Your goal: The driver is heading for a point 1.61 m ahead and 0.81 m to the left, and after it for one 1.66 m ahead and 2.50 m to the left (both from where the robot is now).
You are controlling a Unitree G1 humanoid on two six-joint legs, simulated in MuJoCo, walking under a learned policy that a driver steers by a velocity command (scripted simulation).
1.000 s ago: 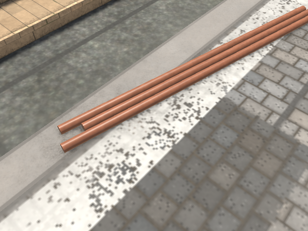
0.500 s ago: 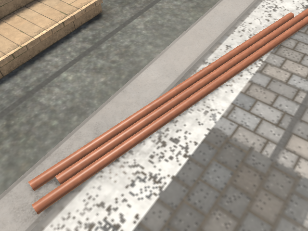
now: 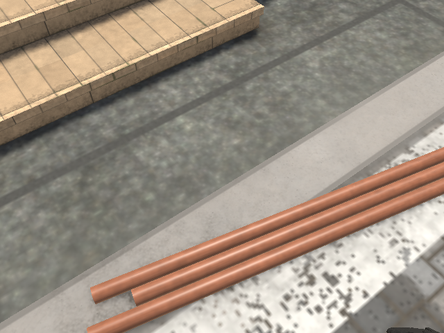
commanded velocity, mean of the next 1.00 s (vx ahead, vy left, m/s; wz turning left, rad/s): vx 0.07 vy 0.00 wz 0.58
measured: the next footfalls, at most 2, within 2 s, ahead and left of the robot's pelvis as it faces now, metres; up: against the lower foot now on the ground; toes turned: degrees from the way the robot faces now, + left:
right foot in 0.50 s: +0.24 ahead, -0.12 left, +0.00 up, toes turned +23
left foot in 0.90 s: +0.10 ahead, +0.12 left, +0.00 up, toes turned +34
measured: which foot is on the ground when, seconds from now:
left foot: down 0.00-0.50, up 0.52-0.88, down 0.90-1.00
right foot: up 0.00-0.48, down 0.50-0.90, up 0.92-1.00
